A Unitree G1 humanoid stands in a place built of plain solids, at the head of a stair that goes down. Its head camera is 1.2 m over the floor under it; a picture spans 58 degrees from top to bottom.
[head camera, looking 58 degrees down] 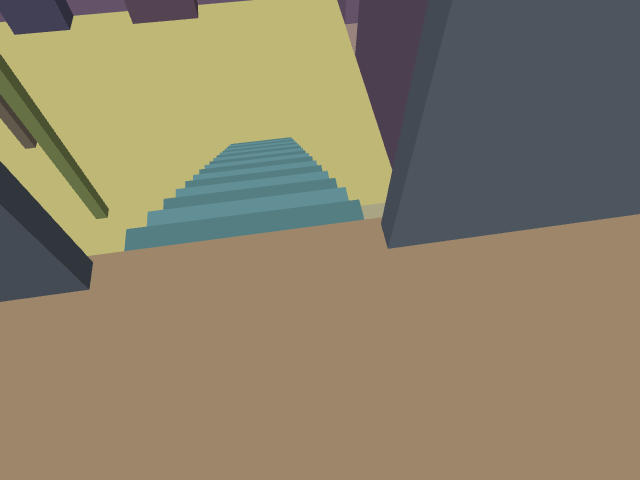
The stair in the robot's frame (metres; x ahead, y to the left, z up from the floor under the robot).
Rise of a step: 0.21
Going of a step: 0.24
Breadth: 0.93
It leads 9 degrees to the left of straight ahead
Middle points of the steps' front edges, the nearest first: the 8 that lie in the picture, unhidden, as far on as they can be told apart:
0.77 0.26 0.00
1.00 0.30 -0.21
1.24 0.34 -0.42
1.48 0.37 -0.63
1.71 0.41 -0.84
1.95 0.45 -1.06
2.19 0.49 -1.27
2.42 0.52 -1.48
